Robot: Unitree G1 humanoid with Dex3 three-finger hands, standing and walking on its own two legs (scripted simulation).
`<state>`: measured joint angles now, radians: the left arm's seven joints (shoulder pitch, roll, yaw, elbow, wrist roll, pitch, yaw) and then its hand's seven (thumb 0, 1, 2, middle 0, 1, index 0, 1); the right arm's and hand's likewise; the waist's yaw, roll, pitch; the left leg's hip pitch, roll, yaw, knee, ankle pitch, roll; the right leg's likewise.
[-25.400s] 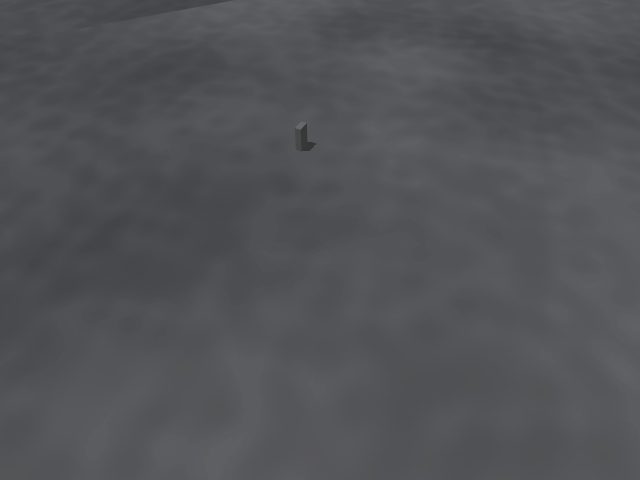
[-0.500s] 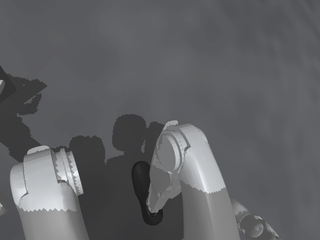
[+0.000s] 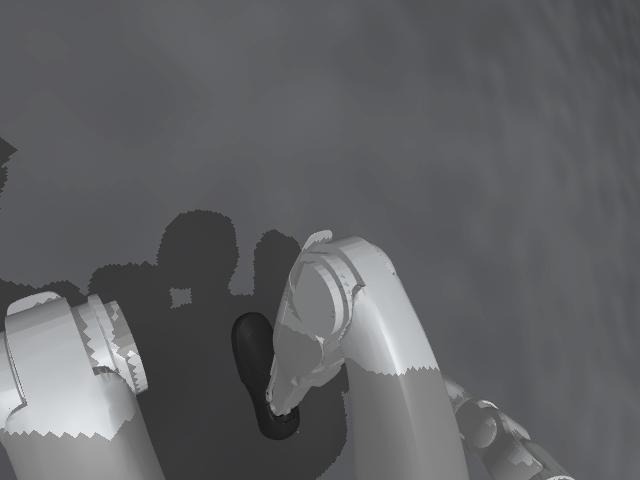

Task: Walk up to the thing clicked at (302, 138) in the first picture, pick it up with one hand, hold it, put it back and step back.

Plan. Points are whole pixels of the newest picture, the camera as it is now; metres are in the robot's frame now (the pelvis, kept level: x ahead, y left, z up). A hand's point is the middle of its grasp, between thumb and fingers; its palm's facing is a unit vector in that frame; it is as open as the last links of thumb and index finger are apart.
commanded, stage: lower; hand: left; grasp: from the side
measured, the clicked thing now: out of the picture +0.47 +0.30 -0.20
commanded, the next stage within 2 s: loosen in 0.20 s
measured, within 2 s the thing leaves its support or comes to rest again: rests again in 0.54 s
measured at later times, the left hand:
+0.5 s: hand out of the picture +0.47 +0.32 -0.18, palm faces +0.43 -0.90 -0.02, open 8.0 cm
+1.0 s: hand out of the picture +0.47 +0.33 -0.17, palm faces +0.48 -0.88 +0.02, open 15.8 cm
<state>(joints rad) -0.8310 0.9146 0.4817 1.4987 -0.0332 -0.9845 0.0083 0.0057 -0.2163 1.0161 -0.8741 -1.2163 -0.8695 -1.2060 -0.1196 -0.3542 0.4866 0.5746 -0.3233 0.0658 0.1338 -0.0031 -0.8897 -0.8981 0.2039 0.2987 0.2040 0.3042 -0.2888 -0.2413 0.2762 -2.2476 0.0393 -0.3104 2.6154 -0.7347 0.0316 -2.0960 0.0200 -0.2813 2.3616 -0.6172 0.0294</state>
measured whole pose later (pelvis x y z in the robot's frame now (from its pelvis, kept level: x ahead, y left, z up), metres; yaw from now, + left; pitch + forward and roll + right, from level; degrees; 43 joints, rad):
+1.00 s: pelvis -0.01 +0.00 +0.00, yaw -2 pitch +15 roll -20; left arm -0.84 1.00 0.55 1.51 -0.07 -1.04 0.00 0.00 -0.40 0.22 -0.21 -0.22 -0.22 -0.21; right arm -0.16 -0.36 0.57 0.53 -0.35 0.07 0.11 0.00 -0.88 -0.89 0.21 0.30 0.21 0.31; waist -0.30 -0.29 0.32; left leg -2.22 0.05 -0.36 2.62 -0.74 0.03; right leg -2.05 0.05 -0.32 2.33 -0.60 0.05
